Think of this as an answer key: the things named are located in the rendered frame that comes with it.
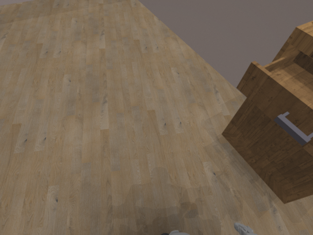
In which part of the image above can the drawer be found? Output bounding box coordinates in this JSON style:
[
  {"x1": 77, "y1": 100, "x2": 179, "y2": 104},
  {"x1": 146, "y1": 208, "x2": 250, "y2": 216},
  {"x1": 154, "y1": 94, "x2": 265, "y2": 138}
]
[{"x1": 237, "y1": 50, "x2": 313, "y2": 156}]

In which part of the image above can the cabinet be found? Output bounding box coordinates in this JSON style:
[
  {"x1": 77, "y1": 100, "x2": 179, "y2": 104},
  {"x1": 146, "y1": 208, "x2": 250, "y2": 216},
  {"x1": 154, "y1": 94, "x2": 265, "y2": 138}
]
[{"x1": 222, "y1": 21, "x2": 313, "y2": 204}]

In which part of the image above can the right robot hand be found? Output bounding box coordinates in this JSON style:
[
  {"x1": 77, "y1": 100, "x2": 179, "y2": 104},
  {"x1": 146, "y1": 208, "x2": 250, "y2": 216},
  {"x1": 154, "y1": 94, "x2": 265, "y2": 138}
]
[{"x1": 234, "y1": 223, "x2": 257, "y2": 235}]

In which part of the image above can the handle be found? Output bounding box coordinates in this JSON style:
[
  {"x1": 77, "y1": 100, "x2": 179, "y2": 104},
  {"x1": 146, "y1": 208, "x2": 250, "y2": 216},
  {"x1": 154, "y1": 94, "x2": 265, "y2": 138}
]
[{"x1": 274, "y1": 112, "x2": 313, "y2": 146}]

